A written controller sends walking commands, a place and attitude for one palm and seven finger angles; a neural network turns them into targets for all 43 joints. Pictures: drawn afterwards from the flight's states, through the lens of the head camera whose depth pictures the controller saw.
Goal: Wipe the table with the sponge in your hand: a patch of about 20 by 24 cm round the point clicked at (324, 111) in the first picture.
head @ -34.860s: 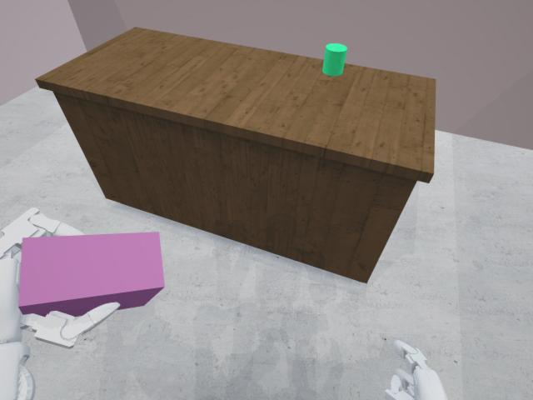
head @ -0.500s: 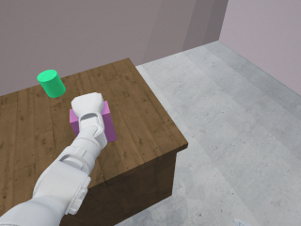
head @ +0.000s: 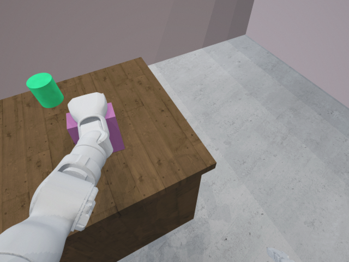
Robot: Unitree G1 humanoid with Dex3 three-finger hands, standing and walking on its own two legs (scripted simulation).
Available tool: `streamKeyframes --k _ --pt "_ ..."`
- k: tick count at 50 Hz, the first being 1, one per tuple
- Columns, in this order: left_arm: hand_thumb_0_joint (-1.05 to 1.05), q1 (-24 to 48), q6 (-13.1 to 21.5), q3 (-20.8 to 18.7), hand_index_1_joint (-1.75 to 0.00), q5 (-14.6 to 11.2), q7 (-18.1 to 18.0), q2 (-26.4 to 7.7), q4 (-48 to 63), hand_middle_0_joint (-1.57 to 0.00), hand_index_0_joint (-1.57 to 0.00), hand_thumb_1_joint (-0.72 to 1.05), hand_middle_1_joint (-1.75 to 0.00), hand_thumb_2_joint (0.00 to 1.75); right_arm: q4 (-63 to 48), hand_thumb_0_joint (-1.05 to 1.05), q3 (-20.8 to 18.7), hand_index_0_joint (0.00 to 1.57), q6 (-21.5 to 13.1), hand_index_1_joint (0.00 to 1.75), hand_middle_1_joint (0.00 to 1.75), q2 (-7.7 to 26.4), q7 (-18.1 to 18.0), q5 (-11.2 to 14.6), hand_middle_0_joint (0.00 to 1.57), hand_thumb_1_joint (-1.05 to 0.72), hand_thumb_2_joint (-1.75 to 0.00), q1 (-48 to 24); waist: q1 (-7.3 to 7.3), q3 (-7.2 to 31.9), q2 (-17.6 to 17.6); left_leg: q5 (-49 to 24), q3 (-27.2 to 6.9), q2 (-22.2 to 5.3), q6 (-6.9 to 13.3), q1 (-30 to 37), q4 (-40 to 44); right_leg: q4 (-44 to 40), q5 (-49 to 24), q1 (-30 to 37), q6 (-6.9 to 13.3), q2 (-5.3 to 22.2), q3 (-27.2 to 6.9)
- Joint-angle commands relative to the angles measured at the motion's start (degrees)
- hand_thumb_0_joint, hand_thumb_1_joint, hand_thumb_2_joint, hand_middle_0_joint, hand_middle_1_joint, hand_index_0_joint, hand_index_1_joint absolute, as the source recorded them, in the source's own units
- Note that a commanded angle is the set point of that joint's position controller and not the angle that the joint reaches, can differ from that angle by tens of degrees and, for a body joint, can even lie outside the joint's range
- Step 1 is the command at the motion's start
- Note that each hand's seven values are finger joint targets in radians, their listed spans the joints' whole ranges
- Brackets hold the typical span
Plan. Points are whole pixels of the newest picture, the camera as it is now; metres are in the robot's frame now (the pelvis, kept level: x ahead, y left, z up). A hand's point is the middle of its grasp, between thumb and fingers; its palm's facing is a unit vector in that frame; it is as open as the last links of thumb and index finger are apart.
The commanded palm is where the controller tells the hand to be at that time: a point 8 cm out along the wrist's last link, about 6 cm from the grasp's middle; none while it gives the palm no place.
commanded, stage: wipe forward along the third lane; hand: left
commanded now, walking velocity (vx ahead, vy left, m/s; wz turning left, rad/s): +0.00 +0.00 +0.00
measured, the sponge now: (99, 137) +0.45 +0.20 +0.00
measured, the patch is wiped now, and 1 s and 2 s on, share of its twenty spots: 0.90 0.95 0.95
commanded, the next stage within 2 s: wipe back along the third lane in 0.26 s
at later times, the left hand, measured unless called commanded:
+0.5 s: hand (91, 111) +0.50 +0.21 +0.04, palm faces -0.10 -0.01 -0.99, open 10.0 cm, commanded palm +0.48 +0.21 +0.08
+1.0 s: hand (91, 119) +0.47 +0.21 +0.05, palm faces -0.02 -0.03 -1.00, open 10.1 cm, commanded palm +0.42 +0.19 +0.08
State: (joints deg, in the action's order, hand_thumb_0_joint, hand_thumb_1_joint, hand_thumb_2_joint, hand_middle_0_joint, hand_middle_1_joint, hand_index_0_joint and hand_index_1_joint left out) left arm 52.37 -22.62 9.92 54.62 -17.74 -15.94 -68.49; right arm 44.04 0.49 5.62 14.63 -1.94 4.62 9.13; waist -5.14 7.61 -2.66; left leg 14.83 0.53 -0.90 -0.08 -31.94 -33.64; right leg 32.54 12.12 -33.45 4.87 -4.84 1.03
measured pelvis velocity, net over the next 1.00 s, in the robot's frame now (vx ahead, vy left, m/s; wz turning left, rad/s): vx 0.05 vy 0.05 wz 0.00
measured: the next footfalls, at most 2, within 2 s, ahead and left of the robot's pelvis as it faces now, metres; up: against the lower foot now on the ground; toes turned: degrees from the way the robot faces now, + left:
none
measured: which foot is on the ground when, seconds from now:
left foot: down 0.00-1.00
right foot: down 0.00-1.00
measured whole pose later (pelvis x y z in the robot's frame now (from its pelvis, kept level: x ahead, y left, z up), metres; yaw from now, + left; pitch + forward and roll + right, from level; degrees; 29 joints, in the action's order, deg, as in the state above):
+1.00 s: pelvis +0.05 +0.05 +0.01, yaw +0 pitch +12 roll -1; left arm 45.4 -29.5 19.9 52.8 -21.9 -6.1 -59.0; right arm 44.4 -1.2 10.6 12.5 2.6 3.8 5.8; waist 0.6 10.4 -2.0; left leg 18.3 1.6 1.6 3.0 -25.6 -31.6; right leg 29.3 15.1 -26.4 1.3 -2.5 -0.5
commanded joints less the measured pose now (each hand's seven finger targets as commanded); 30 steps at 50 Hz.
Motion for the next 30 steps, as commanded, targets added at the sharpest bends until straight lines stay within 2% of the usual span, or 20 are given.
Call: streamKeyframes --k 1,3,4,8,9,10,11,12,13,14,16,17,18,20,22,24,25,28,29,30 --pt "0.00 20.5 -1.7 -0.7 -1.60 2.7 -1.9 -13.1 2.6 -1.20 -1.20 0.10 -1.60 1.30 -5.0 0.00 -2.2 0.20 -1.7 0.30 0.30 7.7 -0.3 -0.3 0.20 -0.90 -0.90 1.5 -1.67 15.9 5.4 -0.3 1.4 1.1 2.6 -0.1 2.1 -5.9 -7.2 14.2 -4.4 5.2 -6.0" --pt "0.00 22.8 -1.3 -0.3 -1.60 3.0 -1.9 -12.5 2.7 -1.20 -1.20 0.10 -1.60 1.30 -4.8 0.00 -2.5 0.20 -1.8 0.30 0.30 7.9 -0.2 -0.4 0.20 -0.90 -0.90 2.2 -2.55 16.5 5.4 -0.7 1.1 1.0 2.8 0.4 1.9 -5.4 -7.7 13.1 -4.3 4.9 -5.3" --pt "0.00 22.5 -1.3 -1.4 -1.60 3.1 -2.0 -13.9 1.7 -1.20 -1.20 0.10 -1.60 1.30 -4.6 0.00 -2.4 0.20 -1.8 0.30 0.30 8.0 -0.2 -0.4 0.20 -0.90 -0.90 2.7 -2.33 16.7 5.8 -0.6 1.2 1.0 2.8 -0.2 1.5 -5.3 -7.7 13.4 -4.4 4.9 -5.4" --pt "0.00 25.0 -1.0 -1.4 -1.60 2.8 -2.3 -13.9 0.8 -1.20 -1.20 0.10 -1.60 1.30 -4.0 0.00 -2.7 0.20 -2.2 0.30 0.30 8.3 -0.2 -0.7 0.20 -0.90 -0.90 4.0 -3.33 17.7 6.7 -1.1 1.1 0.8 2.9 -0.7 1.2 -4.7 -8.8 12.7 -4.4 4.6 -4.9" --pt "0.00 24.5 -1.1 -2.4 -1.60 3.1 -2.5 -15.4 -0.6 -1.20 -1.20 0.10 -1.60 1.30 -3.7 0.00 -2.7 0.20 -2.3 0.30 0.30 8.6 -0.1 -0.7 0.20 -0.90 -0.90 4.4 -3.17 17.5 7.0 -1.1 1.0 0.8 2.9 -1.1 1.1 -4.6 -8.5 12.4 -4.3 4.6 -4.8" --pt "0.00 24.9 -1.1 -1.7 -1.60 2.9 -2.4 -14.6 -0.4 -1.20 -1.20 0.10 -1.60 1.30 -3.9 0.00 -2.7 0.20 -2.4 0.30 0.30 8.6 0.0 -0.7 0.20 -0.90 -0.90 4.6 -3.28 17.6 6.6 -1.0 1.2 0.9 2.8 -1.4 1.0 -4.7 -8.9 12.5 -4.3 4.6 -5.0" --pt "0.00 25.3 -1.2 -2.5 -1.60 3.2 -2.5 -16.0 -0.8 -1.20 -1.20 0.10 -1.60 1.30 -3.6 0.00 -2.7 0.20 -2.4 0.30 0.30 8.7 0.1 -0.7 0.20 -0.90 -0.90 5.0 -3.17 18.2 6.4 -1.1 1.1 0.8 2.8 -1.6 0.9 -4.5 -9.1 12.7 -4.3 4.6 -5.0" --pt "0.00 27.1 -1.1 -2.3 -1.60 3.0 -2.4 -15.6 -0.4 -1.20 -1.20 0.10 -1.60 1.30 -3.8 0.00 -2.7 0.20 -2.6 0.30 0.30 8.6 0.2 -0.7 0.20 -0.90 -0.90 4.9 -3.27 18.8 5.4 -1.8 0.9 0.8 2.8 -1.6 1.1 -4.2 -9.8 12.8 -4.1 4.5 -4.7" --pt "0.00 27.7 -1.2 -2.1 -1.60 3.5 -2.4 -16.0 -1.1 -1.20 -1.20 0.10 -1.60 1.30 -3.3 0.00 -2.8 0.20 -2.6 0.30 0.30 8.8 0.3 -0.8 0.20 -0.90 -0.90 5.7 -3.90 18.3 5.1 -1.8 1.0 0.6 2.9 -1.4 0.6 -4.1 -9.8 11.8 -4.2 4.4 -4.6" --pt "0.00 27.1 -1.3 -3.0 -1.60 3.8 -2.4 -17.1 -2.1 -1.20 -1.20 0.10 -1.60 1.30 -3.2 0.00 -2.9 0.20 -2.6 0.30 0.30 9.0 0.4 -0.9 0.20 -0.90 -0.90 6.4 -3.68 18.4 5.8 -1.9 0.9 0.6 2.9 -1.8 0.5 -3.9 -9.9 11.9 -4.1 4.3 -4.5" --pt "0.00 27.9 -1.4 -2.8 -1.60 4.2 -2.4 -17.3 -2.5 -1.20 -1.20 0.10 -1.60 1.30 -3.2 0.00 -2.9 0.20 -2.7 0.30 0.30 9.1 0.6 -0.9 0.20 -0.90 -0.90 6.8 -3.81 18.3 4.4 -1.9 0.9 0.6 2.8 -2.0 0.5 -3.7 -9.5 11.0 -4.0 4.2 -4.4" --pt "0.00 28.6 -1.3 -2.1 -1.60 3.9 -2.2 -15.6 -2.5 -1.20 -1.20 0.10 -1.60 1.30 -3.2 0.00 -3.1 0.20 -2.8 0.30 0.30 8.9 0.8 -0.9 0.20 -0.90 -0.90 6.9 -4.03 18.7 4.2 -2.7 0.6 0.5 2.9 -1.3 0.5 -3.5 -9.9 10.5 -3.8 4.0 -3.7" --pt "0.00 27.4 -1.2 -2.8 -1.60 4.1 -2.2 -16.6 -3.5 -1.20 -1.20 0.10 -1.60 1.30 -3.2 0.00 -3.2 0.20 -2.8 0.30 0.30 9.2 0.9 -0.9 0.20 -0.90 -0.90 7.7 -3.76 18.9 5.1 -2.5 0.4 0.4 2.9 -1.3 0.4 -3.4 -9.0 10.2 -3.8 3.8 -3.5" --pt "0.00 25.0 -1.0 -1.6 -1.60 3.7 -2.1 -13.9 -3.1 -1.20 -1.20 0.10 -1.60 1.30 -3.7 0.00 -3.3 0.20 -2.9 0.30 0.30 8.8 1.2 -1.0 0.20 -0.90 -0.90 7.7 -2.99 20.2 3.6 -3.4 0.6 0.4 2.9 -0.2 0.5 -3.3 -9.4 10.3 -3.6 3.5 -3.3" --pt "0.00 23.6 -0.4 -1.9 -1.60 2.9 -1.9 -12.3 -2.3 -1.20 -1.20 0.10 -1.60 1.30 -4.0 0.00 -3.5 0.20 -3.0 0.30 0.30 8.5 1.5 -1.0 0.20 -0.90 -0.90 7.5 -2.39 21.1 3.9 -4.7 0.2 0.2 2.8 0.9 0.9 -3.0 -10.1 10.8 -3.4 3.4 -2.8" --pt "0.00 20.9 -0.3 -1.6 -1.60 2.5 -2.2 -11.3 -3.0 -1.20 -1.20 0.10 -1.60 1.30 -3.9 0.00 -3.6 0.20 -2.9 0.30 0.30 8.5 1.7 -1.0 0.20 -0.90 -0.90 7.5 -1.97 19.6 5.3 -4.4 0.3 0.1 2.8 1.1 1.1 -3.4 -9.2 10.2 -3.5 3.2 -2.5" --pt "0.00 20.1 -0.5 -0.6 -1.60 2.1 -2.4 -9.5 -2.6 -1.20 -1.20 0.10 -1.60 1.30 -4.1 0.00 -3.6 0.20 -2.8 0.30 0.30 8.4 1.7 -0.9 0.20 -0.90 -0.90 7.1 -1.93 18.8 5.9 -4.1 0.3 0.1 2.7 1.4 1.6 -3.8 -8.4 9.7 -3.5 3.1 -2.3" --pt "0.00 19.9 -0.9 0.6 -1.60 1.2 -3.1 -6.4 -1.9 -1.20 -1.20 0.10 -1.60 1.30 -3.5 0.00 -3.7 0.20 -2.9 0.30 0.30 8.1 2.1 -0.9 0.20 -0.90 -0.90 6.4 -1.49 18.0 5.0 -5.0 -0.1 -0.3 2.6 3.7 2.4 -3.9 -7.6 8.7 -3.2 2.8 -1.6" --pt "0.00 18.0 -1.5 0.9 -1.60 1.0 -3.3 -5.5 -2.1 -1.20 -1.20 0.10 -1.60 1.30 -3.7 0.00 -3.7 0.20 -2.7 0.30 0.30 7.9 2.4 -0.8 0.20 -0.90 -0.90 5.9 -0.80 18.1 4.6 -5.6 0.0 -0.2 2.5 4.2 2.6 -4.1 -7.7 9.0 -3.0 2.8 -1.5" --pt "0.00 18.3 -1.8 2.3 -1.60 0.7 -3.4 -3.3 -1.3 -1.20 -1.20 0.10 -1.60 1.30 -3.6 0.00 -3.7 0.20 -2.5 0.30 0.30 7.6 2.5 -0.8 0.20 -0.90 -0.90 5.3 -0.94 17.8 4.1 -6.4 0.1 -0.4 2.4 5.4 2.8 -4.1 -8.2 8.6 -2.9 2.7 -1.3"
